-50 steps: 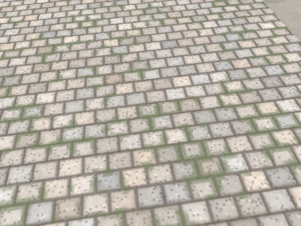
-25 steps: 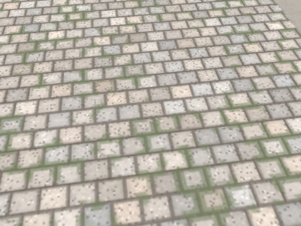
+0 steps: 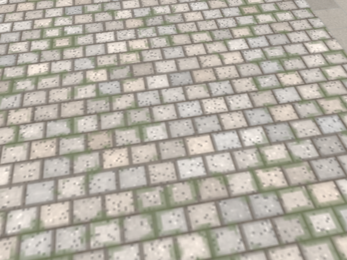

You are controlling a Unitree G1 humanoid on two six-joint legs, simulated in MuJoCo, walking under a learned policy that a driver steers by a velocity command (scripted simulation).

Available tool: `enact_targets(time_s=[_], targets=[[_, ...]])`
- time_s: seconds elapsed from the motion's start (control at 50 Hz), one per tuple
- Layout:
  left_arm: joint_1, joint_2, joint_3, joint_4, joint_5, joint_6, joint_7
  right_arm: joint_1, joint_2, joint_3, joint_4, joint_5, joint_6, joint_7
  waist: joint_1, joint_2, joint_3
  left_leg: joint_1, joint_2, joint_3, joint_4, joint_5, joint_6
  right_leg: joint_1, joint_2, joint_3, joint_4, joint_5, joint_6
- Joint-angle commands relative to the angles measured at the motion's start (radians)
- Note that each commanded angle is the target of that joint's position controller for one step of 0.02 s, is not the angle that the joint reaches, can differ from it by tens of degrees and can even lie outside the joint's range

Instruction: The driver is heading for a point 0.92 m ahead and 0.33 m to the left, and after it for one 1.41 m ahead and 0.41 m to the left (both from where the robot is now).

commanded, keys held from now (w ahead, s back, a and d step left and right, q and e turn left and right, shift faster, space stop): w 0.08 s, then w+q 0.92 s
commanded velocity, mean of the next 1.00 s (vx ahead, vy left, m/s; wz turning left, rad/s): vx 0.50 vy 0.00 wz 0.41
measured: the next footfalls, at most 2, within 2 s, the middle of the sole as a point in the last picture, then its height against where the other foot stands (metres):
left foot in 0.50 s outside the picture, level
right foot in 1.04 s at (160, 183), level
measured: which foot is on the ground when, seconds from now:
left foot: up 0.00-0.48, down 0.50-1.00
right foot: down 0.00-0.50, up 0.52-1.00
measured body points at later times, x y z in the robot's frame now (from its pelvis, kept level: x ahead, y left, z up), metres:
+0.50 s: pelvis +0.27 +0.03 -0.01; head +0.31 +0.04 +0.44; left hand +0.16 +0.25 -0.15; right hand +0.48 -0.16 -0.12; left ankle +0.36 +0.10 -0.73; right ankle +0.10 -0.06 -0.71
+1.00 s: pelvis +0.54 +0.09 +0.01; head +0.57 +0.11 +0.46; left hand +0.67 +0.39 -0.08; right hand +0.61 -0.19 -0.12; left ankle +0.36 +0.10 -0.72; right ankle +0.73 +0.04 -0.70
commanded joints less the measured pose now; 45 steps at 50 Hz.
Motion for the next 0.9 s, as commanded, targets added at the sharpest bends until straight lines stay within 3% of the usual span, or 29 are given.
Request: enact_targets(time_s=[0.02, 0.06, 0.08, 0.12, 0.16, 0.26, 0.36, 0.42, 0.46, 0.48, 0.5, 0.52, 0.54, 0.56, 0.58, 0.6, 0.64, 0.7, 0.8, 0.9], targets=[[0.2, 0.113, 0.034, 0.038, -0.016, 0.002, -0.003, -0.053, -0.108, -0.028, -0.096, -0.005, -0.019, 0.006, 0.074, -0.019, -0.087, -0.483, 0.081, -0.08, 0.282, 0.117, 0.017, 0.42, -0.364, 0.508, -0.34, -0.04, -0.173], [0.204, 0.047, 0.012, 0.067, -0.016, -0.012, 0.006, -0.039, -0.071, -0.029, -0.091, -0.03, 0.005, 0.015, 0.014, -0.037, -0.039, -0.385, 0.118, -0.075, 0.183, 0.153, 0.0, 0.274, -0.279, 0.351, -0.377, 0.087, -0.106], [0.232, 0.046, 0.009, 0.082, -0.016, -0.02, 0.009, -0.026, -0.051, -0.028, -0.087, -0.034, 0.017, 0.021, 0.003, -0.049, -0.041, -0.36, 0.118, -0.066, 0.157, 0.159, -0.01, 0.255, -0.266, 0.318, -0.384, 0.132, -0.099], [0.277, 0.081, 0.015, 0.098, -0.017, -0.035, 0.013, -0.042, -0.042, -0.029, -0.094, -0.034, 0.036, 0.03, -0.009, -0.052, -0.03, -0.386, 0.116, -0.056, 0.129, 0.182, -0.022, 0.245, -0.258, 0.249, -0.403, 0.195, -0.092], [0.308, 0.104, 0.018, 0.104, -0.014, -0.04, 0.014, -0.127, -0.053, -0.03, -0.126, -0.03, 0.048, 0.035, 0.001, -0.059, 0.001, -0.458, 0.128, -0.056, 0.078, 0.255, -0.03, 0.246, -0.251, 0.195, -0.434, 0.186, -0.075], [0.364, 0.092, 0.006, 0.105, -0.015, -0.043, 0.018, -0.322, -0.052, -0.021, -0.197, -0.018, 0.045, 0.044, 0.041, -0.07, 0.034, -0.509, 0.114, -0.014, -0.17, 0.436, -0.035, 0.299, -0.221, 0.067, -0.446, 0.298, -0.022], [0.449, 0.108, 0.005, 0.132, -0.011, -0.039, 0.037, -0.46, -0.047, -0.01, -0.257, -0.021, 0.04, 0.049, 0.083, -0.073, 0.05, -0.5, 0.083, 0.078, -0.357, 0.426, 0.003, 0.461, -0.264, -0.01, -0.395, 0.467, -0.012], [0.431, 0.139, 0.012, 0.13, -0.008, -0.028, 0.051, -0.417, -0.067, -0.022, -0.259, -0.026, 0.037, 0.045, 0.044, -0.098, 0.006, -0.405, 0.02, 0.128, -0.4, 0.299, 0.056, 0.545, -0.288, -0.058, -0.246, 0.825, -0.003], [0.407, 0.167, 0.021, 0.12, -0.003, -0.014, 0.055, -0.267, -0.1, -0.042, -0.218, -0.029, 0.034, 0.039, -0.021, -0.119, -0.083, -0.244, -0.046, 0.152, -0.428, 0.214, 0.106, 0.554, -0.295, -0.084, -0.003, 0.989, -0.002], [0.392, 0.177, 0.024, 0.108, -0.008, -0.006, 0.052, -0.135, -0.129, -0.059, -0.177, -0.037, 0.027, 0.036, -0.082, -0.103, -0.151, -0.064, -0.061, 0.127, -0.507, 0.244, 0.138, 0.475, -0.283, -0.101, 0.201, 0.888, 0.013], [0.367, 0.165, 0.021, 0.069, -0.015, -0.008, 0.044, 0.001, -0.212, -0.089, -0.154, -0.052, 0.025, 0.026, -0.145, -0.023, -0.243, 0.173, 0.104, -0.102, -0.549, 0.172, 0.203, 0.255, -0.252, -0.108, 0.507, 0.558, 0.039], [0.389, 0.081, 0.011, -0.002, -0.035, -0.018, 0.021, -0.033, -0.303, -0.113, -0.18, -0.036, 0.038, 0.022, -0.068, 0.247, -0.324, 0.455, 0.394, -0.696, -0.67, 0.224, 0.378, -0.192, 0.003, -0.053, 0.907, -0.353, 0.1], [0.283, 0.152, 0.021, -0.029, -0.02, -0.03, 0.013, -0.035, -0.291, -0.109, -0.178, -0.015, 0.054, 0.02, -0.087, 0.057, -0.298, 0.431, 0.38, -0.709, -0.728, 0.226, 0.379, -0.328, -0.032, 0.145, 0.947, -0.306, 0.087], [0.212, 0.14, 0.016, -0.059, -0.027, -0.043, 0.008, -0.097, -0.248, -0.098, -0.18, -0.011, 0.054, 0.013, -0.06, 0.018, -0.174, 0.319, 0.362, -0.572, -0.744, 0.262, 0.337, -0.37, -0.09, 0.162, 0.887, -0.216, 0.082], [0.218, 0.138, 0.017, -0.053, -0.028, -0.049, 0.01, -0.138, -0.192, -0.084, -0.18, -0.01, 0.05, 0.013, -0.012, -0.064, -0.089, 0.175, 0.318, -0.478, -0.771, 0.377, 0.284, -0.313, -0.126, 0.156, 0.776, -0.164, 0.085], [0.209, 0.132, 0.019, -0.059, -0.011, -0.035, 0.013, -0.168, -0.166, -0.075, -0.183, -0.007, 0.041, 0.009, 0.024, -0.076, -0.057, 0.082, 0.263, -0.403, -0.779, 0.466, 0.247, -0.251, -0.149, 0.163, 0.698, -0.157, 0.098], [0.244, 0.109, 0.015, -0.06, 0.016, 0.008, 0.007, -0.175, -0.157, -0.066, -0.187, 0.002, 0.021, 0.005, 0.062, -0.043, -0.066, 0.0, 0.202, -0.316, -0.788, 0.572, 0.222, -0.164, -0.154, 0.154, 0.618, -0.157, 0.126], [0.175, 0.103, 0.013, -0.1, 0.019, 0.038, -0.002, -0.121, -0.205, -0.076, -0.183, 0.006, 0.007, 0.008, 0.057, -0.009, -0.051, -0.032, 0.159, -0.278, -0.806, 0.617, 0.209, -0.196, -0.153, 0.123, 0.506, -0.091, 0.16], [-0.037, 0.118, 0.009, -0.187, 0.011, 0.045, -0.008, -0.01, -0.21, -0.076, -0.185, 0.004, 0.017, 0.01, -0.02, 0.037, -0.031, 0.054, 0.133, -0.305, -0.796, 0.626, 0.145, -0.297, -0.133, 0.116, 0.294, 0.093, 0.177], [-0.184, 0.123, -0.006, -0.257, 0.002, 0.034, -0.016, 0.063, -0.221, -0.077, -0.194, -0.008, 0.023, 0.0, -0.07, 0.054, -0.025, 0.179, 0.147, -0.354, -0.734, 0.702, 0.144, -0.32, -0.086, 0.119, 0.138, 0.119, 0.16]])
Over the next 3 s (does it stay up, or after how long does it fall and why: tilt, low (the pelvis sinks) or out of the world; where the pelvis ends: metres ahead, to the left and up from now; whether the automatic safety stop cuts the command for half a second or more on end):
stays up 1.33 0.61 0.02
